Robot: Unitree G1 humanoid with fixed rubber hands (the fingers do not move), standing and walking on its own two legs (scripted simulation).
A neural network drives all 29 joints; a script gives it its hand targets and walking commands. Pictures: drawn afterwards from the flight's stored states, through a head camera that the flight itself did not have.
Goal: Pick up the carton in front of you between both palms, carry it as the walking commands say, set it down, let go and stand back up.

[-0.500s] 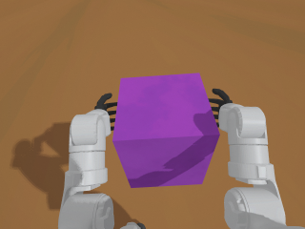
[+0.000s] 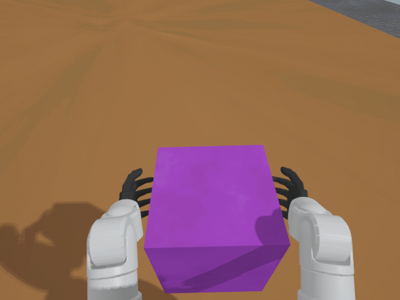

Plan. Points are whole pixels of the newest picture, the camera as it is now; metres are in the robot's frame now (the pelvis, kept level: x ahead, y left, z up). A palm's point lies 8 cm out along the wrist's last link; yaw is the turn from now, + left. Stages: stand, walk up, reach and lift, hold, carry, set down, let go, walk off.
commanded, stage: carry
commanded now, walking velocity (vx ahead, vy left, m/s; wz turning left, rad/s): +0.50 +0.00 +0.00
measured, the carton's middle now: (212, 222) +0.29 +0.00 +0.02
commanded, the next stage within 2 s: none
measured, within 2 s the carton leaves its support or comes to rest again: neither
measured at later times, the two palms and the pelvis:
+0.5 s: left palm (139, 136) +0.49 +0.16 +0.10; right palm (260, 128) +0.49 -0.14 +0.10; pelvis +0.23 +0.01 +0.00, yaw +0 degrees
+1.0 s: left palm (149, 144) +0.51 +0.15 +0.05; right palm (261, 143) +0.50 -0.15 +0.05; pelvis +0.25 +0.01 -0.01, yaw -2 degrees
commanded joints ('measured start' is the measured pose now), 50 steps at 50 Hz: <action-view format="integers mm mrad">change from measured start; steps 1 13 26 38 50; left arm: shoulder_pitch -394 -408 -445 -349 -326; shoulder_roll -888 -952 -878 -940 -822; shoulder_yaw -687 -725 -731 -739 -612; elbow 41 -28 6 57 198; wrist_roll -393 -458 -424 -368 -231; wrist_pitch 23 -25 34 -129 -322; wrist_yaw -265 -299 -280 -290 -279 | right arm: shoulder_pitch -457 -406 -373 -373 -343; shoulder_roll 862 973 906 954 830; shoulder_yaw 708 750 681 756 616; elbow -14 -40 61 26 180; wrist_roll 419 397 389 369 221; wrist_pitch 25 -32 9 -140 -327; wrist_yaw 272 241 261 274 265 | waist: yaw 44 28 29 24 27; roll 25 -156 93 -8 -18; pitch -223 -213 -215 -290 -168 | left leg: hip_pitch -260 -451 -84 -111 -190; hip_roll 114 21 191 131 123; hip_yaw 50 -17 -130 -54 -39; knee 359 341 126 253 222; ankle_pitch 468 171 923 932 608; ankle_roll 29 -9 102 93 70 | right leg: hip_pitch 516 392 279 338 275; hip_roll -57 -217 -91 -95 -116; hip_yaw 76 94 88 84 88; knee -15 -184 11 73 36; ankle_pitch -118 292 -111 229 91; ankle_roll -41 -110 48 41 5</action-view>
